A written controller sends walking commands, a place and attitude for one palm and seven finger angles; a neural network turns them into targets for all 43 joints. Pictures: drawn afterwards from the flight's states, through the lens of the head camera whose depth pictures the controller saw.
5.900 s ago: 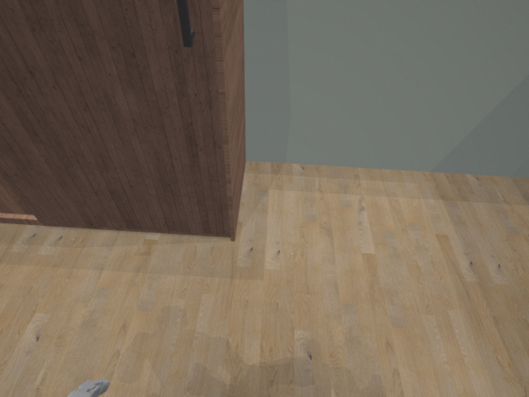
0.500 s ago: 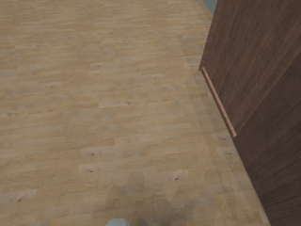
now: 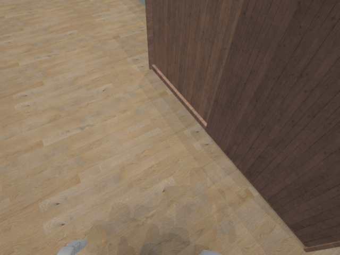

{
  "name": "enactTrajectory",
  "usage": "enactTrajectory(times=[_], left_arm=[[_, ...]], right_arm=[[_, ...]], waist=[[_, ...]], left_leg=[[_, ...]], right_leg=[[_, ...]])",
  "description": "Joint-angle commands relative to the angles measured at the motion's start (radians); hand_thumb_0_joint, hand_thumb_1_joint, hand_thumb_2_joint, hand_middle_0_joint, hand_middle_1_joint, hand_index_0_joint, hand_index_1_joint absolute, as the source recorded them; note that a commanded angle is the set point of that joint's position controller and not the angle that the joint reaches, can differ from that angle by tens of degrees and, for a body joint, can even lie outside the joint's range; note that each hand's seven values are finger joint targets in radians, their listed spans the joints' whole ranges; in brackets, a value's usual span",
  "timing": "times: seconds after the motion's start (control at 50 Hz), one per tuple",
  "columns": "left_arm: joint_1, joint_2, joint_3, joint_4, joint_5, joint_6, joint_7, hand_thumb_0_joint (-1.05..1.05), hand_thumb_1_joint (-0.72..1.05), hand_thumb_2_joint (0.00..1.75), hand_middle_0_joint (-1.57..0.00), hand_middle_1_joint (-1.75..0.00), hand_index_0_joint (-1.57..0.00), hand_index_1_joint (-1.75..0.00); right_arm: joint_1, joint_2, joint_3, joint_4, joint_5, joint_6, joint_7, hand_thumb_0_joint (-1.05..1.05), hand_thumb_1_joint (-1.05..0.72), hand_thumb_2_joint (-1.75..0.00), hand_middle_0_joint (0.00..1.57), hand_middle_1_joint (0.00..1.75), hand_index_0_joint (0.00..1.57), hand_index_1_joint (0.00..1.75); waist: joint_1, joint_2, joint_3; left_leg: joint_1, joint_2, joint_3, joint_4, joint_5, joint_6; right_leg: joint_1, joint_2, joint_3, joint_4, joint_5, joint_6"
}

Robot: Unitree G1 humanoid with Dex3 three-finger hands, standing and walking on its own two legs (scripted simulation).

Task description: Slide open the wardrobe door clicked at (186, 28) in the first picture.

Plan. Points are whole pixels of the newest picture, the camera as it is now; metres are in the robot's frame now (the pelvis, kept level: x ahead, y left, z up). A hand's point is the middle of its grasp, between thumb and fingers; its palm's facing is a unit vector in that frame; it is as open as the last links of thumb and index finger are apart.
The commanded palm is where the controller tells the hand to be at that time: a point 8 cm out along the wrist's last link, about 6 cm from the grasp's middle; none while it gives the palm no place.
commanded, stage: turn to face it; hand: right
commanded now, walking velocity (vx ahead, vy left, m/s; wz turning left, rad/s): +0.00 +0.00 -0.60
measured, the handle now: out of the picture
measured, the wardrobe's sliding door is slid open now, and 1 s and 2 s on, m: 0.00 0.00 0.00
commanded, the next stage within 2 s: take the last steps up to it in 1.58 s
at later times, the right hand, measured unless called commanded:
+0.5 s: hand out of the picture +0.10 -0.23 -0.14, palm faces +0.26 +0.92 -0.29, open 7.3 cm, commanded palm none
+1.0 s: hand out of the picture -0.11 -0.20 -0.18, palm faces +0.60 +0.76 -0.26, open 7.3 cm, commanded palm none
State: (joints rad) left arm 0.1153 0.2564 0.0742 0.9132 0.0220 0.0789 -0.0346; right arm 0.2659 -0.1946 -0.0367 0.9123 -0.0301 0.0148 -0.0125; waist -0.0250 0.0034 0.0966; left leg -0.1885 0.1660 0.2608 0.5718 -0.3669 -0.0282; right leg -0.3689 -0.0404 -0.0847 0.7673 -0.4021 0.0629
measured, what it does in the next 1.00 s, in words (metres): steps on the spot, turning right: right foot, then left foot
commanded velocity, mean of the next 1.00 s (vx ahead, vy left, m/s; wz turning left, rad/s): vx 0.00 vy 0.00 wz -0.60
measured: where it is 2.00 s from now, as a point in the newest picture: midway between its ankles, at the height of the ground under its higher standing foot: outside the picture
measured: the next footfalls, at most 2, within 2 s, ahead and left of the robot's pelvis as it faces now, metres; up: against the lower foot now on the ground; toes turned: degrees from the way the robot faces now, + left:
right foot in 0.04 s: +0.04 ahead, -0.13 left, +0.00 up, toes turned -9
left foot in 0.50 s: +0.08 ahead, +0.10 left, +0.00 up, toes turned -14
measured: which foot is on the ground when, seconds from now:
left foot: down 0.00-0.06, up 0.08-0.48, down 0.50-0.98, up 1.00-1.00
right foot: up 0.00-0.02, down 0.04-0.50, up 0.52-0.96, down 0.98-1.00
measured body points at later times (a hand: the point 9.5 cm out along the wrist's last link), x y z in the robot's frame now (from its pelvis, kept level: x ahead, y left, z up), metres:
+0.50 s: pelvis +0.01 +0.01 +0.00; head +0.06 +0.02 +0.44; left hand +0.14 +0.24 -0.16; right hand +0.08 -0.28 -0.12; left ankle +0.04 +0.12 -0.73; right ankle +0.00 -0.12 -0.73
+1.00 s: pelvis +0.00 -0.01 -0.01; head +0.03 -0.05 +0.43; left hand +0.25 +0.14 -0.14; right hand -0.14 -0.24 -0.16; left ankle +0.04 +0.11 -0.73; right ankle -0.06 -0.09 -0.74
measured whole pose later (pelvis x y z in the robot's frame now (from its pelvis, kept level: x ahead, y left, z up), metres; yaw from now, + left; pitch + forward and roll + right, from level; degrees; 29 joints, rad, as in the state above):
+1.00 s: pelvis +0.00 -0.01 -0.01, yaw -36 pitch +1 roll +0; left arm 0.12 0.25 0.07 0.90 0.02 0.04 -0.03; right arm 0.28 -0.26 -0.06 0.93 -0.02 0.04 -0.01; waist -0.03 0.05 0.10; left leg -0.27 0.20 0.28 0.73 -0.44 -0.05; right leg -0.30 -0.02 -0.12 0.62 -0.32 -0.01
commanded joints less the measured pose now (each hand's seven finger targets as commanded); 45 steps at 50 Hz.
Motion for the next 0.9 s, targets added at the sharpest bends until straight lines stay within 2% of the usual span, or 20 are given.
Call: enactTrajectory(times=[0.0,0.02,0.04,0.06,0.08,0.12,0.16,0.22,0.34,0.42,0.44,0.46,0.48,0.5,0.52,0.54,0.58,0.6,0.74,0.88], left_arm=[[0.068,0.117,0.022,-0.078,0.000,-0.055,0.005,0.00,0.90,0.90,-0.20,-0.30,-0.20,-0.30],[0.137,0.235,0.052,-0.071,0.006,-0.066,0.011,0.00,0.90,0.90,-0.20,-0.30,-0.20,-0.30],[0.206,0.293,0.063,-0.047,-0.008,-0.060,0.016,0.00,0.90,0.90,-0.20,-0.30,-0.20,-0.30],[0.238,0.261,0.059,-0.022,-0.010,-0.064,0.030,0.00,0.90,0.90,-0.20,-0.30,-0.20,-0.30],[0.186,0.243,0.053,-0.038,-0.005,-0.064,0.040,0.00,0.90,0.90,-0.20,-0.30,-0.20,-0.30],[0.062,0.179,0.032,-0.074,0.000,-0.067,0.039,0.00,0.90,0.90,-0.20,-0.30,-0.20,-0.30],[0.044,0.166,0.028,-0.082,-0.002,-0.074,0.038,0.00,0.90,0.90,-0.20,-0.30,-0.20,-0.30],[0.066,0.168,0.031,-0.075,-0.002,-0.074,0.038,0.00,0.90,0.90,-0.20,-0.30,-0.20,-0.30],[0.100,0.173,0.046,-0.066,0.004,-0.062,0.036,0.00,0.90,0.90,-0.20,-0.30,-0.20,-0.30],[0.056,0.177,0.054,-0.083,0.005,-0.054,0.034,0.00,0.90,0.90,-0.20,-0.30,-0.20,-0.30],[0.039,0.167,0.053,-0.089,-0.001,-0.053,0.033,0.00,0.90,0.90,-0.20,-0.30,-0.20,-0.30],[0.053,0.125,0.049,-0.097,-0.009,-0.055,0.029,0.00,0.90,0.90,-0.20,-0.30,-0.20,-0.30],[0.082,0.051,0.037,-0.115,-0.015,-0.057,0.023,0.00,0.90,0.90,-0.20,-0.30,-0.20,-0.30],[0.091,0.096,0.049,-0.110,0.001,-0.047,0.027,0.00,0.90,0.90,-0.20,-0.30,-0.20,-0.30],[0.076,0.098,0.051,-0.093,0.004,-0.033,0.023,0.00,0.90,0.90,-0.20,-0.30,-0.20,-0.30],[0.077,0.095,0.052,-0.074,0.006,-0.028,0.015,0.00,0.90,0.90,-0.20,-0.30,-0.20,-0.30],[0.122,0.077,0.046,-0.043,0.004,-0.022,0.005,0.00,0.90,0.90,-0.20,-0.30,-0.20,-0.30],[0.116,0.071,0.041,-0.041,0.005,-0.022,0.003,0.00,0.90,0.90,-0.20,-0.30,-0.20,-0.30],[0.007,0.055,0.020,-0.056,0.000,-0.015,0.004,0.00,0.90,0.90,-0.20,-0.30,-0.20,-0.30],[-0.010,0.045,0.002,-0.074,-0.010,-0.037,0.005,0.00,0.90,0.90,-0.20,-0.30,-0.20,-0.30]], right_arm=[[0.021,-0.239,-0.075,-0.054,0.014,-0.006,-0.011,0.00,-0.90,-0.90,0.20,0.30,0.20,0.30],[0.025,-0.183,-0.070,-0.091,0.021,-0.004,-0.001,0.00,-0.90,-0.90,0.20,0.30,0.20,0.30],[-0.032,-0.139,-0.047,-0.134,0.017,-0.002,-0.003,0.00,-0.90,-0.90,0.20,0.30,0.20,0.30],[-0.101,-0.148,-0.050,-0.129,0.013,0.013,-0.016,0.00,-0.90,-0.90,0.20,0.30,0.20,0.30],[-0.127,-0.146,-0.053,-0.129,0.019,0.012,-0.014,0.00,-0.90,-0.90,0.20,0.30,0.20,0.30],[-0.092,-0.147,-0.062,-0.094,0.015,0.013,0.000,0.00,-0.90,-0.90,0.20,0.30,0.20,0.30],[-0.061,-0.145,-0.063,-0.077,0.012,0.015,0.004,0.00,-0.90,-0.90,0.20,0.30,0.20,0.30],[-0.077,-0.142,-0.060,-0.086,0.014,0.016,0.001,0.00,-0.90,-0.90,0.20,0.30,0.20,0.30],[-0.155,-0.127,-0.050,-0.132,0.020,0.011,-0.006,0.00,-0.90,-0.90,0.20,0.30,0.20,0.30],[-0.082,-0.128,-0.046,-0.128,0.027,-0.001,-0.012,0.00,-0.90,-0.90,0.20,0.30,0.20,0.30],[-0.033,-0.138,-0.050,-0.116,0.027,-0.008,-0.014,0.00,-0.90,-0.90,0.20,0.30,0.20,0.30],[0.005,-0.185,-0.059,-0.112,0.020,-0.020,-0.019,0.00,-0.90,-0.90,0.20,0.30,0.20,0.30],[0.013,-0.289,-0.076,-0.117,0.000,-0.031,-0.028,0.00,-0.90,-0.90,0.20,0.30,0.20,0.30],[0.000,-0.289,-0.071,-0.130,0.010,-0.025,-0.027,0.00,-0.90,-0.90,0.20,0.30,0.20,0.30],[-0.056,-0.257,-0.070,-0.139,0.013,-0.024,-0.029,0.00,-0.90,-0.90,0.20,0.30,0.20,0.30],[-0.105,-0.215,-0.057,-0.148,0.013,-0.024,-0.025,0.00,-0.90,-0.90,0.20,0.30,0.20,0.30],[-0.159,-0.164,-0.041,-0.152,0.014,-0.030,-0.023,0.00,-0.90,-0.90,0.20,0.30,0.20,0.30],[-0.133,-0.155,-0.039,-0.149,0.012,-0.034,-0.023,0.00,-0.90,-0.90,0.20,0.30,0.20,0.30],[0.000,-0.199,-0.051,-0.087,0.004,-0.025,-0.025,0.00,-0.90,-0.90,0.20,0.30,0.20,0.30],[0.011,-0.240,-0.069,-0.056,-0.002,-0.009,-0.018,0.00,-0.90,-0.90,0.20,0.30,0.20,0.30]], waist=[[0.051,0.122,-0.200],[0.088,-0.187,-0.257],[0.114,-0.310,-0.254],[0.135,-0.267,-0.261],[0.114,-0.234,-0.216],[0.053,-0.144,-0.144],[0.038,-0.138,-0.148],[0.043,-0.120,-0.155],[0.069,-0.154,-0.151],[0.027,-0.162,-0.167],[-0.001,-0.139,-0.184],[-0.017,-0.018,-0.198],[-0.017,0.303,-0.201],[-0.009,0.262,-0.193],[0.005,0.246,-0.143],[0.032,0.181,-0.085],[0.069,0.154,-0.067],[0.057,0.175,-0.074],[-0.003,0.173,-0.087],[-0.011,0.219,-0.130]], left_leg=[[0.023,0.173,-0.067,0.151,0.576,0.036],[-0.263,0.048,-0.035,0.385,0.142,-0.044],[-0.408,-0.017,-0.114,0.538,-0.322,-0.069],[-0.415,-0.014,-0.217,0.601,-0.282,-0.060],[-0.434,-0.013,-0.233,0.636,-0.225,-0.063],[-0.385,-0.019,-0.239,0.629,-0.073,-0.065],[-0.355,-0.033,-0.237,0.593,-0.020,-0.072],[-0.344,-0.050,-0.246,0.515,-0.014,-0.080],[-0.287,-0.099,-0.254,0.315,-0.066,-0.073],[-0.085,-0.144,-0.234,0.065,0.014,-0.056],[0.020,-0.137,-0.232,-0.072,0.118,-0.052],[0.164,-0.046,-0.312,-0.219,0.185,-0.031],[0.279,0.250,-0.600,-0.290,0.322,0.076],[0.143,0.344,-0.606,-0.283,0.327,0.157],[0.039,0.292,-0.571,-0.302,0.246,0.159],[-0.009,0.225,-0.487,-0.295,0.230,0.140],[0.000,0.151,-0.315,-0.255,0.345,0.113],[0.022,0.136,-0.282,-0.240,0.431,0.108],[0.120,0.187,-0.203,-0.210,0.548,0.142],[0.116,0.227,-0.138,-0.117,0.570,0.130]], right_leg=[[0.246,0.000,-0.025,-0.356,0.279,-0.044],[0.469,-0.241,0.297,-0.370,0.629,-0.158],[0.482,-0.399,0.431,-0.363,0.954,-0.278],[0.427,-0.368,0.419,-0.360,0.901,-0.274],[0.370,-0.334,0.403,-0.367,0.778,-0.272],[0.248,-0.223,0.291,-0.397,0.621,-0.210],[0.232,-0.183,0.254,-0.415,0.604,-0.195],[0.247,-0.181,0.295,-0.424,0.574,-0.213],[0.238,-0.175,0.400,-0.389,0.579,-0.236],[0.134,-0.141,0.439,-0.318,0.617,-0.211],[0.075,-0.112,0.427,-0.275,0.550,-0.181],[-0.041,-0.046,0.381,-0.174,0.376,-0.122],[-0.242,0.116,0.182,0.067,-0.075,-0.027],[-0.229,0.092,0.181,0.267,-0.197,-0.022],[-0.213,0.066,0.194,0.391,-0.152,-0.023],[-0.221,0.049,0.180,0.465,-0.072,-0.016],[-0.218,0.021,0.140,0.497,0.035,0.005],[-0.215,0.019,0.126,0.489,0.051,0.014],[-0.186,-0.004,0.052,0.285,-0.011,0.029],[-0.010,0.004,-0.033,-0.053,-0.025,-0.012]])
